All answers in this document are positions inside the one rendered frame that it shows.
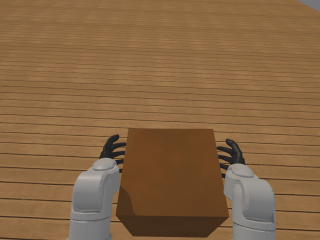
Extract carton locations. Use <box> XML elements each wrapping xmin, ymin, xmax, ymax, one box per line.
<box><xmin>115</xmin><ymin>128</ymin><xmax>230</xmax><ymax>238</ymax></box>

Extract robot left forearm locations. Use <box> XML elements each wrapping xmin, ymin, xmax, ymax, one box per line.
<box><xmin>66</xmin><ymin>158</ymin><xmax>120</xmax><ymax>240</ymax></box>

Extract robot right forearm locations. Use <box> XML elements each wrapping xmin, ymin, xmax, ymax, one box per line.
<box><xmin>223</xmin><ymin>163</ymin><xmax>276</xmax><ymax>240</ymax></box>

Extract left robot hand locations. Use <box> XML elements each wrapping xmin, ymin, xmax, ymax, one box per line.
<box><xmin>99</xmin><ymin>134</ymin><xmax>126</xmax><ymax>173</ymax></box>

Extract right robot hand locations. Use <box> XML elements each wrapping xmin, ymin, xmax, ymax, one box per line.
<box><xmin>216</xmin><ymin>138</ymin><xmax>246</xmax><ymax>179</ymax></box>

